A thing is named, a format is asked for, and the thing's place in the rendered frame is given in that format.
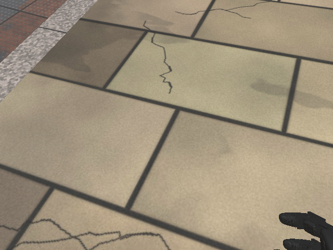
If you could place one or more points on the robot right hand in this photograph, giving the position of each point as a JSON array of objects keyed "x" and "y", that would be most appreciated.
[{"x": 312, "y": 224}]

